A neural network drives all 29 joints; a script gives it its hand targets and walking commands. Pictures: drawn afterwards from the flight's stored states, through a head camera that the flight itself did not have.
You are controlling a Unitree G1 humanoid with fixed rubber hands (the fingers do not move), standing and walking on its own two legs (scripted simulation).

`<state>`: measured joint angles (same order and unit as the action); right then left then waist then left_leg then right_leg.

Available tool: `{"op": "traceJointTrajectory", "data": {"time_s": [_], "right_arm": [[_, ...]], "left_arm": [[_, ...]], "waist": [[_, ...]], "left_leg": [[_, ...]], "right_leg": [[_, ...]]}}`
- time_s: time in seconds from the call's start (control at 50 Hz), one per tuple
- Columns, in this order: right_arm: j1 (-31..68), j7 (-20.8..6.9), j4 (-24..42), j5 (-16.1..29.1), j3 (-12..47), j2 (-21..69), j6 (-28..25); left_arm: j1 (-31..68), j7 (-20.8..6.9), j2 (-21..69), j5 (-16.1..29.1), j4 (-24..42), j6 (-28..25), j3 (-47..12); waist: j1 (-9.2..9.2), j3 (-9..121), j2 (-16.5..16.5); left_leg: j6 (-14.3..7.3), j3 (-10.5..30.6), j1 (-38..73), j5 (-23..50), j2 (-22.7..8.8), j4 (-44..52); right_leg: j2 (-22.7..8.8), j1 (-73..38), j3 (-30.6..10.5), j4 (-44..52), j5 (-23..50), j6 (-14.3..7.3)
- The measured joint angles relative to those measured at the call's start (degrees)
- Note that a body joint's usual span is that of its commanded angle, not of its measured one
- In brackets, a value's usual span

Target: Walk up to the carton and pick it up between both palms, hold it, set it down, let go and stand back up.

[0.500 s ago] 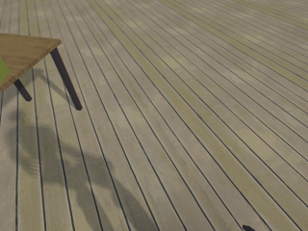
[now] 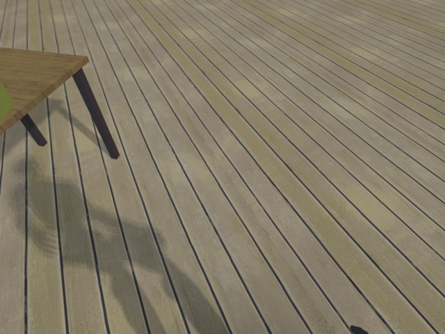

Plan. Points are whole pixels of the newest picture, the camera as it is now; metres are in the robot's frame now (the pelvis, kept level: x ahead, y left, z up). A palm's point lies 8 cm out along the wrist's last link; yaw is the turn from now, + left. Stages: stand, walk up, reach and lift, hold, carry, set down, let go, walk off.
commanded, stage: stand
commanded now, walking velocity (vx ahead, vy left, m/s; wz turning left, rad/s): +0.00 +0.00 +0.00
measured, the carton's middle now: out of the picture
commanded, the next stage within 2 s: walk up in 0.76 s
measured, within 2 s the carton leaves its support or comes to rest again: neither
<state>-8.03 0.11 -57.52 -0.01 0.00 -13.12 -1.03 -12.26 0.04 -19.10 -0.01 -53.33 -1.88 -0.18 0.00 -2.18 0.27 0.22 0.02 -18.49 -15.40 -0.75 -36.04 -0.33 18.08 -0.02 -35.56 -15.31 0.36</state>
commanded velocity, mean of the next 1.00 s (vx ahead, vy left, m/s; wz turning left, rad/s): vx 0.00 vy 0.00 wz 0.00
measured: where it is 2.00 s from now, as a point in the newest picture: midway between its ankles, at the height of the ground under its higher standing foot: outside the picture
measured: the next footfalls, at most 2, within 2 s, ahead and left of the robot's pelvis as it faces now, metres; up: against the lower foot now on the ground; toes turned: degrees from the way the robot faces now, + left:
left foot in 1.26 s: +0.09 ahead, +0.22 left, +0.00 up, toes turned +14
right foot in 1.54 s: +0.20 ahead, +0.06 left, +0.00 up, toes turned +13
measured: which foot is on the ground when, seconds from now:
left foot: down 0.00-1.00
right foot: down 0.00-1.00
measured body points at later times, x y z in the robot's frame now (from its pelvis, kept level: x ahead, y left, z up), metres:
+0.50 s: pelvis +0.00 +0.00 +0.00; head +0.00 +0.00 +0.45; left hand +0.08 +0.29 -0.12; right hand +0.10 -0.25 -0.14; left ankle +0.04 +0.12 -0.72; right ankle +0.04 -0.12 -0.72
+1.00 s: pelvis +0.01 +0.00 +0.00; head +0.02 +0.00 +0.45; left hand +0.09 +0.29 -0.12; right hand +0.10 -0.25 -0.14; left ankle +0.04 +0.12 -0.72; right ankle +0.04 -0.12 -0.72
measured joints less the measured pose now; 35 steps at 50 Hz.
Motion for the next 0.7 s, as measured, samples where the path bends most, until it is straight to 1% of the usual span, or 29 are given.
{"op": "traceJointTrajectory", "data": {"time_s": [0.22,0.42,0.7], "right_arm": [[0.18,0.00,-0.11,0.00,0.00,0.00,0.00],[0.34,0.00,-0.36,0.00,0.00,0.00,0.00],[0.35,0.00,-0.68,0.00,0.00,-0.03,0.00]], "left_arm": [[0.00,-0.48,-0.02,0.00,-0.27,-0.01,0.03],[0.01,0.03,-0.03,0.00,-0.49,-0.01,0.09],[0.04,-0.14,-0.01,0.00,-0.79,0.00,-0.17]], "waist": [[0.00,0.03,0.18],[0.00,0.04,0.22],[0.00,0.12,0.27]], "left_leg": [[0.03,0.00,0.26,0.18,0.00,0.69],[0.06,0.00,0.47,0.24,0.00,0.81],[0.27,0.00,0.94,0.81,0.00,2.24]], "right_leg": [[0.00,-0.22,0.00,0.62,0.16,-0.01],[0.00,-0.41,0.00,0.69,0.17,-0.01],[-0.01,-0.66,0.00,1.64,0.52,-0.13]]}}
